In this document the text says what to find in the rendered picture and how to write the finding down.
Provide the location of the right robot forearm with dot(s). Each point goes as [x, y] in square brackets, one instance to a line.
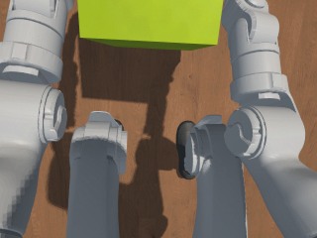
[254, 55]

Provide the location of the robot left foot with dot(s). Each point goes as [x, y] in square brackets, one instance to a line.
[119, 123]

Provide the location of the left robot upper arm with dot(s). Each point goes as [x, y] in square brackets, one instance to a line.
[31, 116]

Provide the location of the right robot upper arm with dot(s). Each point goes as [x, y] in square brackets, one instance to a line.
[268, 140]

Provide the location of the left robot forearm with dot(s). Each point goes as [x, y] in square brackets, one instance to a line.
[32, 42]

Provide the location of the carton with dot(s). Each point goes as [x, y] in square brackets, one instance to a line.
[181, 25]

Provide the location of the left robot thigh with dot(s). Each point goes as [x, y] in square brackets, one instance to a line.
[94, 182]

